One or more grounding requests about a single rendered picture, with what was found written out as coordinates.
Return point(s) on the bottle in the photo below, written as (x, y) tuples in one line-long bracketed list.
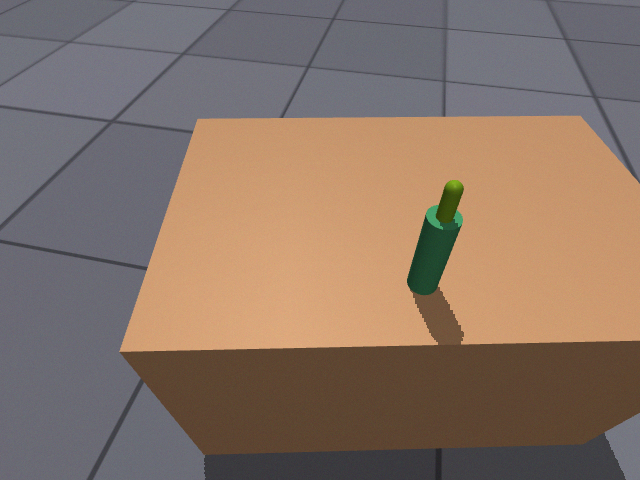
[(440, 229)]

